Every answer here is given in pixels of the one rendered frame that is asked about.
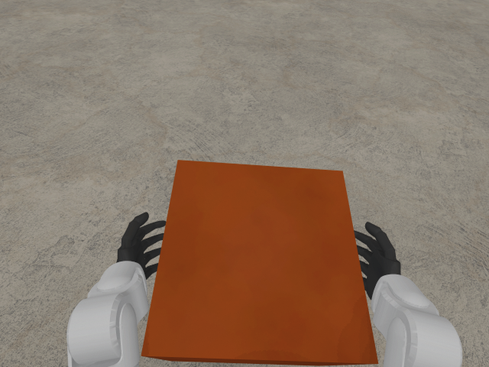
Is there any robot left hand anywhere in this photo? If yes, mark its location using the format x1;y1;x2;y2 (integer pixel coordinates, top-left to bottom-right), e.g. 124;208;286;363
116;212;166;280

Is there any carton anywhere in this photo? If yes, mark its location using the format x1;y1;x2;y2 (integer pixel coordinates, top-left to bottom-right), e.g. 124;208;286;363
141;160;378;366

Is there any right robot forearm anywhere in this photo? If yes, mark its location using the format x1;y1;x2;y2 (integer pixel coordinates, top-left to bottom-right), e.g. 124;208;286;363
371;274;462;367

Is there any robot right hand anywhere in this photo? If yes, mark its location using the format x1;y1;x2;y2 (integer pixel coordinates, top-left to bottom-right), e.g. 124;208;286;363
354;222;401;299

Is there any left robot forearm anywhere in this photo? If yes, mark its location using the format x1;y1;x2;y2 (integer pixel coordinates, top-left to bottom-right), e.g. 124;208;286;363
66;261;149;367

